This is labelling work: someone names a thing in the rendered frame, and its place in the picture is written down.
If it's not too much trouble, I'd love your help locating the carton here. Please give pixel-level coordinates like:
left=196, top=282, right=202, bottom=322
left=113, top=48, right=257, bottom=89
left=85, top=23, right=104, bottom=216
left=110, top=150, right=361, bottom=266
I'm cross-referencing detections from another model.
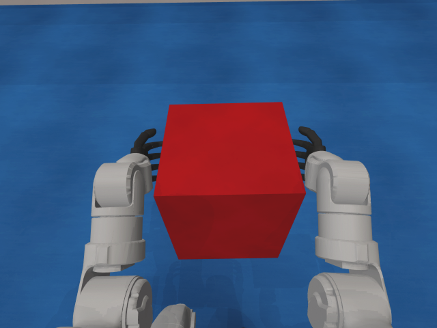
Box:
left=154, top=102, right=306, bottom=260

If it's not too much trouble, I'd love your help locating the robot left upper arm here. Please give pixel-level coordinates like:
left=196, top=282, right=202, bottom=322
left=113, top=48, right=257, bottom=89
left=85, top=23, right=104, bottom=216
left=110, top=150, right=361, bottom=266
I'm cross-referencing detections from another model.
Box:
left=57, top=275, right=153, bottom=328

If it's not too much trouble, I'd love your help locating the robot left hand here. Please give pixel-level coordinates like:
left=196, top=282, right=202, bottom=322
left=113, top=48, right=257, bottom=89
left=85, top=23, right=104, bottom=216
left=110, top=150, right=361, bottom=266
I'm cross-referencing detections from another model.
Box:
left=130, top=128, right=163, bottom=182

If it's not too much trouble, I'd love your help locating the robot left forearm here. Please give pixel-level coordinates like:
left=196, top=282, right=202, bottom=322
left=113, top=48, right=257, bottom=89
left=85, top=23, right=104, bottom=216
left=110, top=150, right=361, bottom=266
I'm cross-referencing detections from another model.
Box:
left=73, top=153, right=153, bottom=326

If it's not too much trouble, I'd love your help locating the robot right upper arm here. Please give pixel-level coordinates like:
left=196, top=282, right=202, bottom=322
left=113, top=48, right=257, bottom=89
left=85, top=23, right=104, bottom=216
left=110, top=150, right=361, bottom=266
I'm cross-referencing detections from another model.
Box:
left=307, top=272, right=393, bottom=328

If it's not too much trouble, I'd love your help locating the robot right hand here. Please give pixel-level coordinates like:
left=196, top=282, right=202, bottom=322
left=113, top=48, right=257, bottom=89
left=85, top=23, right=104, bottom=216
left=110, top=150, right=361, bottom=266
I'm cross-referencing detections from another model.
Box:
left=292, top=126, right=326, bottom=181

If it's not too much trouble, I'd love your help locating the left robot thigh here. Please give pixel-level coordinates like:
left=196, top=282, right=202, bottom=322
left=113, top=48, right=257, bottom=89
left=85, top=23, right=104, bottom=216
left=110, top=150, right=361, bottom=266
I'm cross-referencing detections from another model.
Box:
left=150, top=305, right=196, bottom=328

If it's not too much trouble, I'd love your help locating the robot right forearm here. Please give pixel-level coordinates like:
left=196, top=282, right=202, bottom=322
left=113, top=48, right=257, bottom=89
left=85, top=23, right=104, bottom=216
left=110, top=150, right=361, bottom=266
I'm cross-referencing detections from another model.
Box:
left=305, top=151, right=392, bottom=322

